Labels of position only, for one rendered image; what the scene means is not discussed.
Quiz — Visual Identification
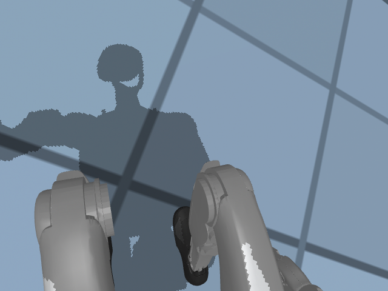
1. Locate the right robot hand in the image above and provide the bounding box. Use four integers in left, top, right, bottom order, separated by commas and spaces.
272, 247, 311, 291

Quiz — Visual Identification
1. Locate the right robot foot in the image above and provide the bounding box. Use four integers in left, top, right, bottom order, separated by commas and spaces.
173, 206, 209, 286

